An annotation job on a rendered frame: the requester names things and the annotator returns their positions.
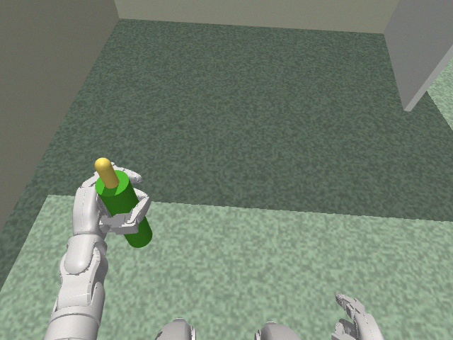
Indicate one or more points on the bottle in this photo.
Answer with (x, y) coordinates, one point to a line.
(116, 192)

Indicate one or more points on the right robot hand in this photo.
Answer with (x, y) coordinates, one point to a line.
(365, 326)

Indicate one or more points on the left robot arm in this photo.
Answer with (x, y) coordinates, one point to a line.
(79, 305)

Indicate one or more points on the left robot hand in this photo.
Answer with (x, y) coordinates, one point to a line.
(90, 215)

